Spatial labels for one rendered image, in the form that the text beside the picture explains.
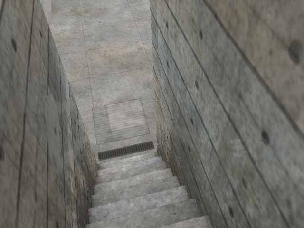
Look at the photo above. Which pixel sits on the stairs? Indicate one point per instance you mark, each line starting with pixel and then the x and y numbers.
pixel 141 192

